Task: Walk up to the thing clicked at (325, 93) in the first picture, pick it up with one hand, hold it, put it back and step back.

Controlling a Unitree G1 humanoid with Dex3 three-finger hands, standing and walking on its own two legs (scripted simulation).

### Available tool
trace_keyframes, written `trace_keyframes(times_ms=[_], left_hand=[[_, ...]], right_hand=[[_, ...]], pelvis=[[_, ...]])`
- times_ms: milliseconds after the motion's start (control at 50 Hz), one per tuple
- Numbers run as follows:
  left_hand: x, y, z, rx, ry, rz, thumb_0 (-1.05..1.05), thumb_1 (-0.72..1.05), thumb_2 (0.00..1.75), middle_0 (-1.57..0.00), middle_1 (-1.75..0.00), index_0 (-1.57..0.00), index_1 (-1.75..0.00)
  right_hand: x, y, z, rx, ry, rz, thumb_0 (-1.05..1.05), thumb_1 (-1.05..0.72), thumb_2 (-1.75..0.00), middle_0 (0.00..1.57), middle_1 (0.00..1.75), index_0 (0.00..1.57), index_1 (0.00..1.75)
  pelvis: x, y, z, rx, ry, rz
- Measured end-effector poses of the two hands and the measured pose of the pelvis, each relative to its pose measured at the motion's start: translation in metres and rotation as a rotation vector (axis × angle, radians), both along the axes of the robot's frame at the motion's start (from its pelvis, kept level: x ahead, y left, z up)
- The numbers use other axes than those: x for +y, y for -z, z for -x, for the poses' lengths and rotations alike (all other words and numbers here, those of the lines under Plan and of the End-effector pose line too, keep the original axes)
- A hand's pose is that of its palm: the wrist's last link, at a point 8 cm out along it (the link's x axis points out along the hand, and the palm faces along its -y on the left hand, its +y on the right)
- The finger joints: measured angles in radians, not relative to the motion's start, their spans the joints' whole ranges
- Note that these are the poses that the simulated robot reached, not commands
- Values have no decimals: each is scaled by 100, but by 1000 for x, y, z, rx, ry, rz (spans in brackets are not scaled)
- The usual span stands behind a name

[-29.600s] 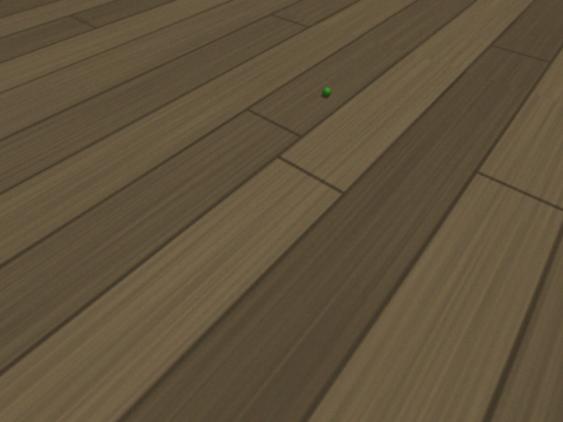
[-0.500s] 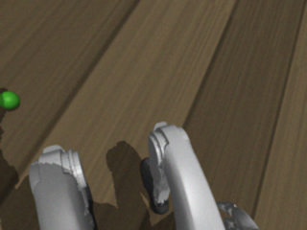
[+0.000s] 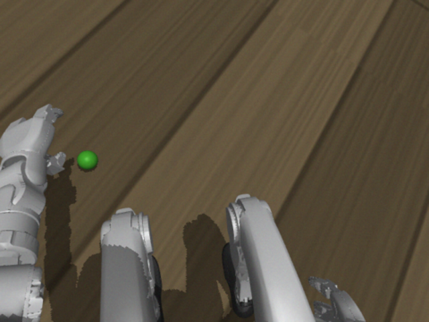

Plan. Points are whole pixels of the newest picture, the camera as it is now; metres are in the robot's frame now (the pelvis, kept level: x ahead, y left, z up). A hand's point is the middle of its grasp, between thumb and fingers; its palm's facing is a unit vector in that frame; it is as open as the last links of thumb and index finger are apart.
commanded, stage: home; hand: left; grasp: from above
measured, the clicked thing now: (87, 159) +0.50 +0.30 -0.38
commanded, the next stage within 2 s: none
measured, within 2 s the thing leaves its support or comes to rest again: neither
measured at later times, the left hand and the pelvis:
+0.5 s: hand (12, 238) +0.27 +0.23 +0.09, palm faces +0.01 -0.92 -0.38, open 7.4 cm; pelvis +0.03 +0.00 +0.18, yaw +6 degrees
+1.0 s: hand out of the picture +0.22 +0.21 +0.26, palm faces +0.19 -0.96 -0.20, open 7.4 cm; pelvis +0.08 +0.01 +0.30, yaw +8 degrees
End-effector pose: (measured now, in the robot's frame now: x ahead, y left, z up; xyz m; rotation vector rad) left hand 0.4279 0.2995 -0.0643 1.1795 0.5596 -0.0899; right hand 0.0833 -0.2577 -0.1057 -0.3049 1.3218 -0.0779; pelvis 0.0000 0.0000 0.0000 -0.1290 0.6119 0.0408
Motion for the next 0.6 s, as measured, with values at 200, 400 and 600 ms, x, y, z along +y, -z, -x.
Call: trace_keyframes(times_ms=[200,400,600], left_hand=[[0,-74,91,14,-188,283,0,79,90,-21,-34,-22,-35],[-18,-148,152,21,-443,542,0,89,90,-21,-30,-21,-31],[-36,-227,186,40,-647,734,1,90,90,-21,-30,-21,-30]], right_hand=[[4,-82,-82,-241,-79,22,1,-91,-90,21,30,20,30],[29,-168,-143,-481,-106,-13,1,-91,-90,21,30,20,30],[44,-252,-152,-568,-74,-17,1,-91,-90,21,30,20,30]], pelvis=[[0,-74,-1,-55,-32,-22],[-4,-145,-13,-140,-58,-50],[-4,-221,-40,-244,-80,-71]])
